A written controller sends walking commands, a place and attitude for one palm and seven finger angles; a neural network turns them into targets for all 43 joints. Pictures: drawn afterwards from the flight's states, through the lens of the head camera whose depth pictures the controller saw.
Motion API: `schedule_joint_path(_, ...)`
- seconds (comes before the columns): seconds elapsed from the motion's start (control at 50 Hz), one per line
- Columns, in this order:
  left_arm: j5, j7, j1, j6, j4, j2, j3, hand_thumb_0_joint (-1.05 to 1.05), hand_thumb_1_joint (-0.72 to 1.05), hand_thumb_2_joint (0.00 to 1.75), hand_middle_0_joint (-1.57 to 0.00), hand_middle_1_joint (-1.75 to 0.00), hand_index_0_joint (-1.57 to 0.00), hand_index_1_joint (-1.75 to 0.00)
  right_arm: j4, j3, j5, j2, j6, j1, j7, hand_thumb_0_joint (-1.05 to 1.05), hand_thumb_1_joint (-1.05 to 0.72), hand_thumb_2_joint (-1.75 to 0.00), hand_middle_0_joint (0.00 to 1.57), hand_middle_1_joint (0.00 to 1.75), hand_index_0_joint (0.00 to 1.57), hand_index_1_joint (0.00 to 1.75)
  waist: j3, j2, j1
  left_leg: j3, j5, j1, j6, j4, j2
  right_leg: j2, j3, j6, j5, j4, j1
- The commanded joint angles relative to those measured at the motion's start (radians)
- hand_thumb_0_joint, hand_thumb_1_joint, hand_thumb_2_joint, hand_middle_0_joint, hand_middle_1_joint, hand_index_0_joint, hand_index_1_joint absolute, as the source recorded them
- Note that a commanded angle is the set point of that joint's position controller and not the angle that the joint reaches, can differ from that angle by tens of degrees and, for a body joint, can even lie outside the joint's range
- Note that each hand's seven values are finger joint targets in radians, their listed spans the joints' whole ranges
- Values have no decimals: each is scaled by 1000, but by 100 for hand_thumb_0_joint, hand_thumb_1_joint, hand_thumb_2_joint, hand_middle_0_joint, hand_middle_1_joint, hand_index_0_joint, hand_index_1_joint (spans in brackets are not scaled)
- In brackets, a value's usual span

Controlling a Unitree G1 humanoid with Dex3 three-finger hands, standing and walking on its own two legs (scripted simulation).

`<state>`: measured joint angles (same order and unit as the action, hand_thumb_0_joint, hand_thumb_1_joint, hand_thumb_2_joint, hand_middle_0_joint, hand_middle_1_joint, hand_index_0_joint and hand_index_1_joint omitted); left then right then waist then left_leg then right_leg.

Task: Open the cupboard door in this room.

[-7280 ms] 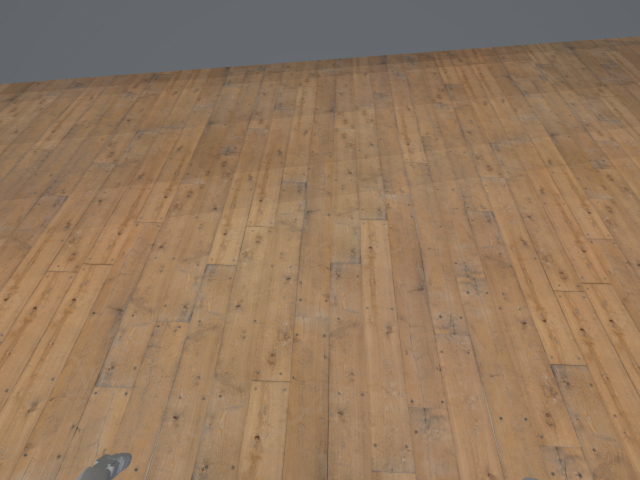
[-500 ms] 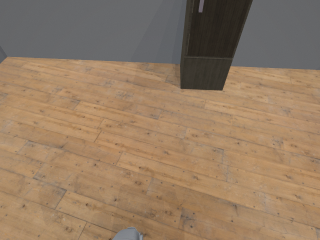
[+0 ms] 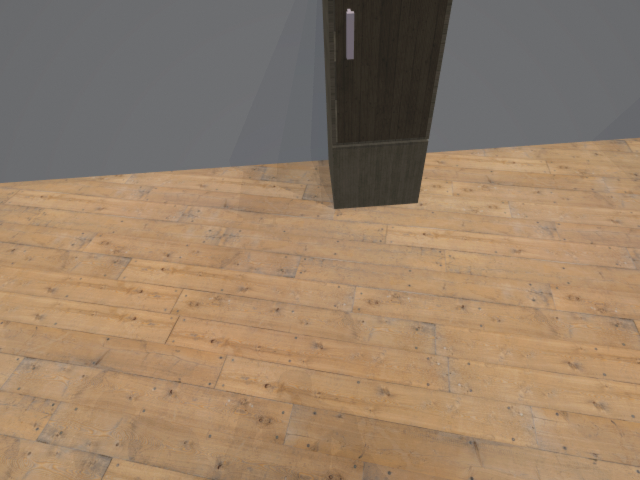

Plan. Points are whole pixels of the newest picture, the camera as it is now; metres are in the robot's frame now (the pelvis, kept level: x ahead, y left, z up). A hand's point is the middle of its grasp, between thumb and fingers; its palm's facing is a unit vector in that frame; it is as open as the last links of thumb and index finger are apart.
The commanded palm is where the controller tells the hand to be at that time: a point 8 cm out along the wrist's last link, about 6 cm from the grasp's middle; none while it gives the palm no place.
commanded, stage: turn or walk to find it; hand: left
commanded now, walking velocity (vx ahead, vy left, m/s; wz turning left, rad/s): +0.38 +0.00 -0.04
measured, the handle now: (349, 33) +1.41 -0.01 +0.04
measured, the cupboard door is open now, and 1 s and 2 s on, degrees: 0 0 0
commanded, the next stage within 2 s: stand and wait in 0.26 s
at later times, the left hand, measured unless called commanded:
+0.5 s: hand out of the picture +0.07 +0.18 -0.18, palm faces +0.10 -0.99 -0.12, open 7.4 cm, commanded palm none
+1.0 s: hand (215, 416) +0.26 +0.20 -0.16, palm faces +0.04 -0.98 -0.21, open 7.3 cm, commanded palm none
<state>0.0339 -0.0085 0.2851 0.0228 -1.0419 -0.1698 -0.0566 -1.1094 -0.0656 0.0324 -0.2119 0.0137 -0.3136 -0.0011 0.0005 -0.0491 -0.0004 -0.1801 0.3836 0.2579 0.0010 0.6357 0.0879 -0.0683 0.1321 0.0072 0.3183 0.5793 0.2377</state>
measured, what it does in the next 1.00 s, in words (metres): walks ahead: left foot, then right foot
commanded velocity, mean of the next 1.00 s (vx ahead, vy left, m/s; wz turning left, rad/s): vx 0.09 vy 0.00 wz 0.05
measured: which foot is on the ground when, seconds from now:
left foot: up 0.00-0.42, down 0.44-1.00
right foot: down 0.00-0.46, up 0.48-0.78, down 0.80-1.00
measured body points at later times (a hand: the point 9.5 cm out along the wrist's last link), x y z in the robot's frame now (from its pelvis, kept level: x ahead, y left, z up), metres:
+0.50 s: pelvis +0.18 +0.04 -0.01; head +0.21 +0.06 +0.44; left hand +0.07 +0.23 -0.17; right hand +0.28 -0.18 -0.15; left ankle +0.27 +0.13 -0.73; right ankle +0.03 -0.10 -0.69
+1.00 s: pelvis +0.24 +0.02 +0.01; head +0.23 +0.01 +0.46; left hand +0.25 +0.25 -0.14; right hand +0.24 -0.20 -0.15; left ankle +0.27 +0.13 -0.73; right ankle +0.25 -0.08 -0.73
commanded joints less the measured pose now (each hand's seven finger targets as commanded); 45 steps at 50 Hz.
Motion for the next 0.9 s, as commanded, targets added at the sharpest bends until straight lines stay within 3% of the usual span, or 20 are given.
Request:
schedule_joint_path(0.0, -11, 33, 243, 20, -33, -187, -30, 0, 90, 90, -20, -30, -20, -30, 170, -11, -2, -56, -34, 205, -20, 0, -90, -90, 20, 30, 20, 30, -198, 269, -103, 119, 73, 535, -4, 405, 29, -376, -631, 171, 560, -558, -127)
schedule_joint_path(0.02, -10, 33, 197, 28, -31, -165, -26, 0, 90, 90, -20, -30, -20, -30, 154, -14, 1, -51, -31, 203, -22, 0, -90, -90, 20, 30, 20, 30, -224, 269, -81, 136, 9, 518, -3, 438, 43, -343, -583, 153, 483, -544, -81)
schedule_joint_path(0.06, -11, 29, 131, 42, -19, -107, -7, 0, 90, 90, -20, -30, -20, -30, 117, -16, 3, -43, -32, 126, -27, 0, -90, -90, 20, 30, 20, 30, -184, 171, -25, 144, -105, 448, -16, 435, 58, -267, -381, 120, 236, -482, -66)
schedule_joint_path(0.1, -16, 25, 142, 53, -29, -98, -3, 0, 90, 90, -20, -30, -20, -30, 89, -13, -1, -13, -30, 83, -31, 0, -90, -90, 20, 30, 20, 30, -138, 131, -9, 115, -183, 405, -30, 422, 41, -202, -244, 94, 42, -456, -101)
schedule_joint_path(0.24, -12, 33, 244, 74, -96, -73, 10, 0, 90, 90, -20, -30, -20, -30, 144, 1, -11, 11, -42, 213, -33, 0, -90, -90, 20, 30, 20, 30, -149, 153, -44, 94, -237, 461, -41, 233, 50, -207, -165, 122, -280, -417, -229)
schedule_joint_path(0.32, -6, 42, 246, 61, -117, -72, 15, 0, 90, 90, -20, -30, -20, -30, 147, 18, -16, 29, -53, 246, -28, 0, -90, -90, 20, 30, 20, 30, -138, 202, -49, 37, -210, 300, -18, 35, 2, -188, -98, 97, -624, -303, -241)
schedule_joint_path(0.36, -10, 48, 232, 55, -120, -83, 15, 0, 90, 90, -20, -30, -20, -30, 113, 19, -14, 16, -61, 157, -13, 0, -90, -90, 20, 30, 20, 30, -77, 205, -5, 4, -258, 126, 1, -62, -48, -164, -61, 67, -831, -159, -240)
schedule_joint_path(0.38, -15, 52, 226, 52, -121, -80, 16, 0, 90, 90, -20, -30, -20, -30, 72, 14, -10, -7, -65, 39, -4, 0, -90, -90, 20, 30, 20, 30, -5, 176, 44, 16, -366, -42, 8, -141, -55, -141, -45, 37, -841, -14, -207)
schedule_joint_path(0.4, -23, 53, 236, 47, -115, -63, 21, 0, 90, 90, -20, -30, -20, -30, 36, 1, -5, -80, -70, -94, 5, 0, -90, -90, 20, 30, 20, 30, 115, 54, 80, 93, -659, -285, 28, -118, 47, -89, -14, -3, -592, 156, -86)
schedule_joint_path(0.42, -38, 53, 296, 43, -110, -15, 31, 0, 90, 90, -20, -30, -20, -30, 16, -15, -5, -165, -74, -183, 17, 0, -90, -90, 20, 30, 20, 30, 263, -140, 90, 344, -1068, -542, 136, -66, 285, 24, 14, -36, -3, 386, 140)
schedule_joint_path(0.44, -36, 56, 289, 36, -96, -12, 35, 0, 90, 90, -20, -30, -20, -30, 5, -10, -22, -185, -61, -200, 23, 0, -90, -90, 20, 30, 20, 30, 307, -178, 85, 409, -1229, -492, 221, -141, 378, 49, -61, -25, 351, 577, 134)
schedule_joint_path(0.46, -32, 60, 240, 27, -82, -12, 31, 0, 90, 90, -20, -30, -20, -30, 18, -3, -24, -161, -56, -123, 27, 0, -90, -90, 20, 30, 20, 30, 198, -98, 57, 371, -1120, -372, 237, -185, 371, 12, -99, -18, 326, 621, 163)
schedule_joint_path(0.48, -29, 58, 193, 22, -81, 5, 35, 0, 90, 90, -20, -30, -20, -30, 30, 6, -25, -131, -65, -55, 30, 0, -90, -90, 20, 30, 20, 30, 148, -136, 46, 362, -981, -264, 219, -231, 340, -23, -108, -33, 271, 601, 179)
schedule_joint_path(0.52, -21, 46, 110, 3, -66, 4, 25, 0, 90, 90, -20, -30, -20, -30, 60, 20, -19, -62, -59, 60, 26, 0, -90, -90, 20, 30, 20, 30, -14, -108, 12, 301, -726, -12, 166, -311, 245, -62, -100, -50, 204, 507, 125)
schedule_joint_path(0.56, -24, 41, 136, -12, -69, 23, 29, 0, 90, 90, -20, -30, -20, -30, 70, 26, -17, -50, -59, 99, 25, 0, -90, -90, 20, 30, 20, 30, -3, -80, -14, 250, -550, 52, 147, -349, 199, -54, -90, -52, 151, 402, 61)
schedule_joint_path(0.68, -8, 40, 112, -36, -39, 18, 33, 0, 90, 90, -20, -30, -20, -30, 99, 6, -8, -63, -34, 149, 19, 0, -90, -90, 20, 30, 20, 30, -17, -57, -33, 289, -14, 126, 149, -425, 171, -24, -62, -40, 41, 153, -3)
schedule_joint_path(0.74, -6, 42, 127, -27, -40, -18, 32, 0, 90, 90, -20, -30, -20, -30, 93, 7, -13, -55, -26, 147, 17, 0, -90, -90, 20, 30, 20, 30, -43, 10, -57, 260, 73, 162, 93, -361, 122, -19, -63, -41, -87, -78, -99)
schedule_joint_path(0.8, -8, 42, 17, -10, 2, -98, 37, 0, 90, 90, -20, -30, -20, -30, 82, 26, -26, 9, -11, 77, 7, 0, -90, -90, 20, 30, 20, 30, -127, 177, 7, 156, -11, 49, 4, -239, -12, -150, -254, 21, 130, -332, 110)
schedule_joint_path(0.84, -18, 40, -39, -1, 16, -115, 30, 0, 90, 90, -20, -30, -20, -30, 54, 30, -15, 1, -5, 28, 7, 0, -90, -90, 20, 30, 20, 30, -147, 288, 29, 134, -122, -65, -6, -189, -17, -156, -279, 50, 201, -389, 225)
schedule_joint_path(0.88, -23, 41, -34, 2, 9, -90, 36, 0, 90, 90, -20, -30, -20, -30, 28, 38, -16, 4, -16, -14, 10, 0, -90, -90, 20, 30, 20, 30, -118, 177, 34, 153, -199, -122, 0, -238, 6, -115, -221, 40, 83, -333, 194)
